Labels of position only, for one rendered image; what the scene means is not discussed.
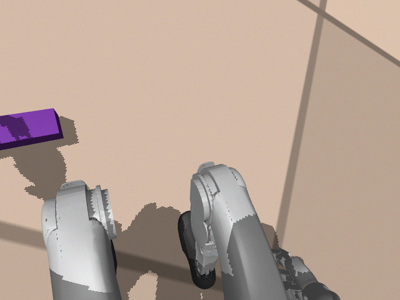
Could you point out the right robot arm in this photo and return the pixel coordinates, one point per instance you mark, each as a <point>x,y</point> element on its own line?
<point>318,291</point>

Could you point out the right robot hand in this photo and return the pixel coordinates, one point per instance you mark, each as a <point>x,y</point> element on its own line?
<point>296,276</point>

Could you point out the right robot foot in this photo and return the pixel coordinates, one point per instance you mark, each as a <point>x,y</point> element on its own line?
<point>188,244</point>

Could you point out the carton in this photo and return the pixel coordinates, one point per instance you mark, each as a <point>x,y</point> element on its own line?
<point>27,128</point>

